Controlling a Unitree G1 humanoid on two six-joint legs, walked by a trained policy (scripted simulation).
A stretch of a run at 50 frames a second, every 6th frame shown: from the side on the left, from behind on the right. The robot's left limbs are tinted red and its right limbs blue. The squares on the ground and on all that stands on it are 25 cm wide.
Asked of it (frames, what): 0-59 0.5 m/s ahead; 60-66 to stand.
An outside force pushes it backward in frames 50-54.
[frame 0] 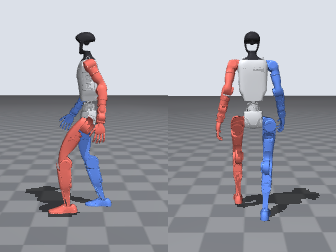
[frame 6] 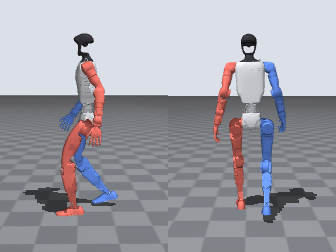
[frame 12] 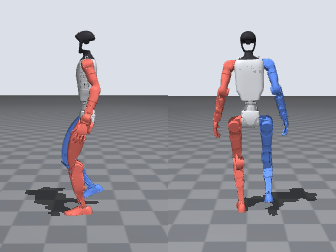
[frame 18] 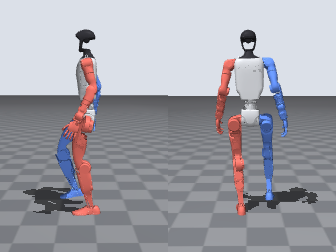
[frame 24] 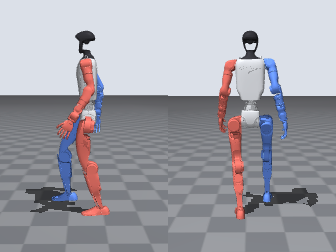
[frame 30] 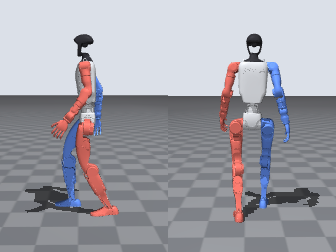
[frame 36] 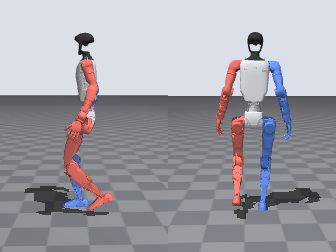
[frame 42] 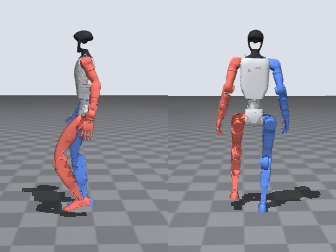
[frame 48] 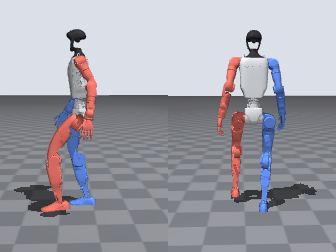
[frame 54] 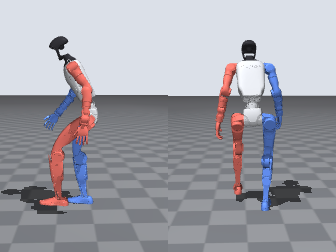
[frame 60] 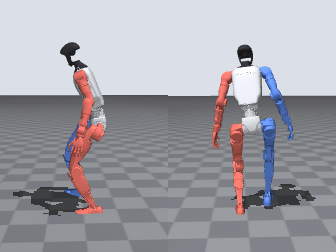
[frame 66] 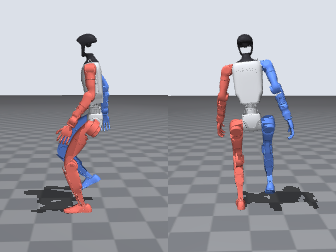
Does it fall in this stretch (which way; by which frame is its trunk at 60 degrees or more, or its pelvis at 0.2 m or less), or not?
no
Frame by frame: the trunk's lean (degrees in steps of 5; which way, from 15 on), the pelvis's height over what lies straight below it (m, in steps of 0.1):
0: 5, 0.8
6: 5, 0.8
12: 5, 0.8
18: 5, 0.8
24: 5, 0.8
30: 5, 0.8
36: 5, 0.8
42: 0, 0.8
48: 0, 0.8
54: 30 forward, 0.8
60: 25 forward, 0.7
66: 10, 0.7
